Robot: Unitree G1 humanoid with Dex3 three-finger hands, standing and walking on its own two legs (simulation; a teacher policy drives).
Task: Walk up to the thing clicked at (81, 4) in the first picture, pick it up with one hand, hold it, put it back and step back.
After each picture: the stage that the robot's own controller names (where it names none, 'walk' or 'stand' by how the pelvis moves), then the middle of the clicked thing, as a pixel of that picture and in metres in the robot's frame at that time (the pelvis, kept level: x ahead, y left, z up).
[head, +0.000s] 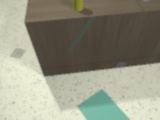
stand; (78, 0) +1.02 +0.04 -0.08
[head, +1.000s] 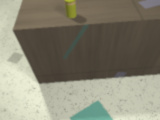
walk; (70, 7) +0.92 +0.12 -0.06
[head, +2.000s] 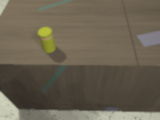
walk; (47, 40) +0.60 +0.23 -0.07
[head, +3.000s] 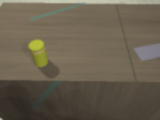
stand; (38, 53) +0.53 +0.21 -0.06
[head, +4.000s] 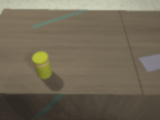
stand; (42, 65) +0.47 +0.20 -0.07
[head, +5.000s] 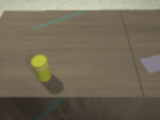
stand; (41, 68) +0.46 +0.20 -0.08
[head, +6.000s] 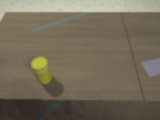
stand; (42, 71) +0.45 +0.20 -0.08
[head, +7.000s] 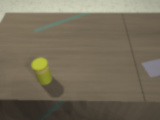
stand; (42, 71) +0.45 +0.20 -0.08
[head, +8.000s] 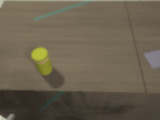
rise first; (42, 61) +0.46 +0.20 -0.08
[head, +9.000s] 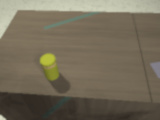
go down; (50, 67) +0.46 +0.19 -0.08
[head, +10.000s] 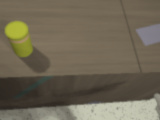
go down; (20, 40) +0.47 +0.18 -0.01
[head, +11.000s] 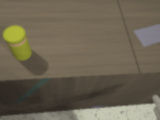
approach; (18, 44) +0.48 +0.19 -0.01
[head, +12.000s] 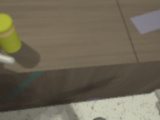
close in; (6, 34) +0.49 +0.19 +0.03
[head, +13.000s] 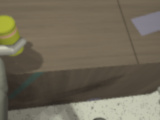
lift; (8, 37) +0.48 +0.19 +0.02
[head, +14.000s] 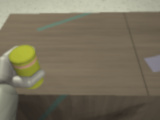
lift; (28, 68) +0.32 +0.18 +0.14
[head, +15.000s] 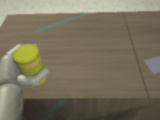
hold; (31, 66) +0.32 +0.17 +0.14
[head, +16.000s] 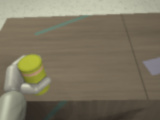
hold; (35, 75) +0.32 +0.16 +0.10
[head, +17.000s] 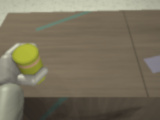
hold; (30, 65) +0.33 +0.17 +0.13
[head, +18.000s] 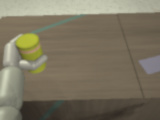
crouch; (32, 54) +0.39 +0.17 +0.12
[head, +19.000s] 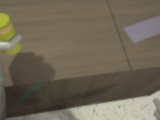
lower; (5, 35) +0.49 +0.19 +0.04
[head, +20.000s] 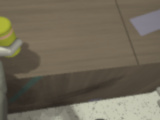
lower; (4, 38) +0.48 +0.19 +0.02
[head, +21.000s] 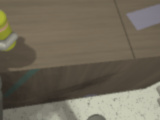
lower; out of the picture +0.49 +0.19 +0.03
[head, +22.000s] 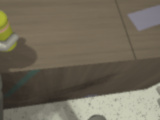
lower; (0, 32) +0.49 +0.19 +0.03
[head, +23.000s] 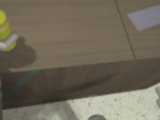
lower; out of the picture +0.49 +0.19 +0.03
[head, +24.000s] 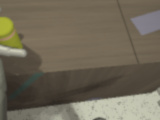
withdraw; (7, 37) +0.48 +0.19 +0.02
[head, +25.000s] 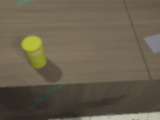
sink last; (35, 53) +0.46 +0.17 -0.01
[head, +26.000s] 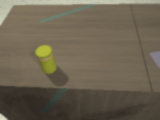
stand; (46, 59) +0.48 +0.20 -0.03
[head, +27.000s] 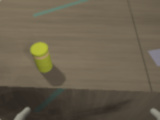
stand; (42, 58) +0.46 +0.19 -0.02
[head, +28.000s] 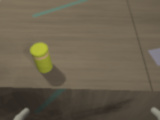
stand; (42, 58) +0.46 +0.19 -0.02
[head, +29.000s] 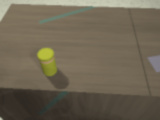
stand; (47, 62) +0.47 +0.18 -0.05
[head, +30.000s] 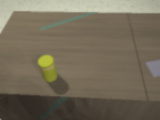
stand; (48, 68) +0.46 +0.18 -0.08
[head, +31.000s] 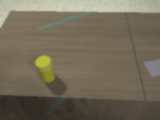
stand; (45, 69) +0.46 +0.19 -0.08
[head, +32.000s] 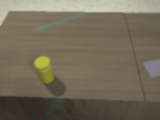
stand; (44, 70) +0.45 +0.19 -0.08
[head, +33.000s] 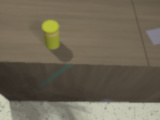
walk; (51, 35) +0.54 +0.13 -0.07
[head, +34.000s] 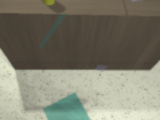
walk; out of the picture +0.85 +0.23 -0.06
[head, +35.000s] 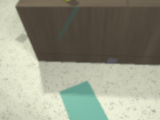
stand; out of the picture +1.13 +0.18 -0.07
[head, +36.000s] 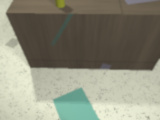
stand; out of the picture +1.07 +0.18 -0.08
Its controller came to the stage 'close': yes
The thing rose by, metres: 0.21
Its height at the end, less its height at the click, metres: +0.00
